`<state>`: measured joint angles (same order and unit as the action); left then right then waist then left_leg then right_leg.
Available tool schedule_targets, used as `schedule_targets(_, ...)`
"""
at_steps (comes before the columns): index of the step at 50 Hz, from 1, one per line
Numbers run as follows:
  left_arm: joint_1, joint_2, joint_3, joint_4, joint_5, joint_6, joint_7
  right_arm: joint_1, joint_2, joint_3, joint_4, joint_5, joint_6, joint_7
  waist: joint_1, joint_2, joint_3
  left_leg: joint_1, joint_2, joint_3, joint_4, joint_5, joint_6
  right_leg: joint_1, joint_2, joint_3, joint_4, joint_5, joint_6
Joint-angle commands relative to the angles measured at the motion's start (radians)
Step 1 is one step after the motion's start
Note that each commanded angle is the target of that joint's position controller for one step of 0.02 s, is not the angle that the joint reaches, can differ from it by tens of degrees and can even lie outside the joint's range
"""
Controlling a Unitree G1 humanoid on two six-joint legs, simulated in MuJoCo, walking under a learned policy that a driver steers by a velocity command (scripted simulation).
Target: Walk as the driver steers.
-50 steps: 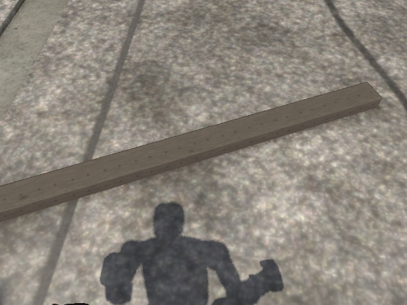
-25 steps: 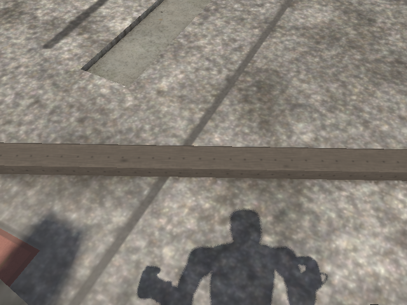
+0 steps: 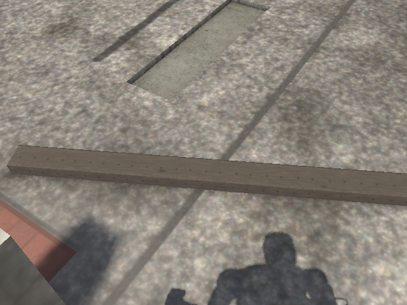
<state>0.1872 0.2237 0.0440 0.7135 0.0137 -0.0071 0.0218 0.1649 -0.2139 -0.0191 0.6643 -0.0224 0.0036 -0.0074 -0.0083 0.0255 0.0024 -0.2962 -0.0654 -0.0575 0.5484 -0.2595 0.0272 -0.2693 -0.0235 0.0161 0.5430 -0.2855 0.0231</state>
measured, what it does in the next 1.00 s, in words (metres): stands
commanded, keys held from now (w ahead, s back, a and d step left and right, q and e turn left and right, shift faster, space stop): no key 0.96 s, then w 0.04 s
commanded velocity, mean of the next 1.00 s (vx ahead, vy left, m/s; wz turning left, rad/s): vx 0.00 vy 0.00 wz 0.02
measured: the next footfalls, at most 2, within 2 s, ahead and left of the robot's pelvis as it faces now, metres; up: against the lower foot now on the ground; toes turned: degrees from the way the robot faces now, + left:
right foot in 1.72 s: +0.46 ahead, -0.12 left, +0.00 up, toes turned -1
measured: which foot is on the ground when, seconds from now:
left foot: down 0.00-1.00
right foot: down 0.00-1.00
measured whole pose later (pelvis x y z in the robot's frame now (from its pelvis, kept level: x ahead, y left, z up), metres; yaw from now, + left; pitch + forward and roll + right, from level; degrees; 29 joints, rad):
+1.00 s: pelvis +0.01 -0.03 +0.00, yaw +0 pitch -1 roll +0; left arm 0.25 0.17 0.03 0.81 0.00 -0.03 0.03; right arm 0.25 -0.17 -0.05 0.81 -0.01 0.00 -0.05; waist 0.00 0.01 0.02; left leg -0.25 -0.01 -0.09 0.54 -0.28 -0.02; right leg -0.22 0.03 -0.01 0.54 -0.30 -0.03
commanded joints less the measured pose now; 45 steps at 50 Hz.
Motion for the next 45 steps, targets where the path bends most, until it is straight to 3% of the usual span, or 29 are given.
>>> schedule_targets(1,-0.069,0.094,0.02,-0.08,0.004,-0.026,-0.003,-0.033,-0.115,-0.041,-0.068,-0.003,-0.015,-0.005,-0.013,-0.152,-0.052,0.026,0.053,-0.047,-0.059,0.021,-0.01,0.021,-0.082,0.103,-0.127,0.08,-0.077)
schedule_targets(7,-0.017,0.086,0.013,-0.082,0.0,-0.031,0.009,-0.007,-0.074,-0.039,-0.056,0.01,-0.009,-0.003,0.011,-0.052,-0.038,0.011,0.071,-0.076,-0.071,0.087,0.012,0.033,-0.048,0.063,-0.083,0.084,-0.058)
schedule_targets(12,-0.014,0.076,0.009,-0.086,-0.001,-0.027,0.006,0.013,-0.07,-0.042,-0.044,0.009,-0.012,-0.007,0.009,-0.012,-0.032,0.022,0.077,-0.081,-0.07,0.101,0.003,0.027,-0.035,0.057,-0.074,0.093,-0.061)
schedule_targets(31,0.029,0.043,0.008,-0.039,-0.006,-0.035,0.002,0.042,-0.05,-0.048,-0.008,0.013,-0.01,-0.03,0.004,-0.024,-0.015,0.069,0.082,-0.074,-0.061,0.135,-0.012,0.0,-0.015,0.051,-0.097,0.084,-0.066)
schedule_targets(45,0.059,0.039,0.009,0.024,-0.008,-0.034,0.006,0.075,-0.047,-0.051,0.066,0.015,-0.011,-0.043,0.006,-0.023,0.002,0.078,0.082,-0.065,-0.071,0.144,-0.027,0.003,-0.014,0.059,-0.125,0.08,-0.079)
Over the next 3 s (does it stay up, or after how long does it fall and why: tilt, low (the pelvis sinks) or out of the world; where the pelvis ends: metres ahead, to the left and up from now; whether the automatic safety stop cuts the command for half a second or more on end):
stays up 0.97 -0.03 0.06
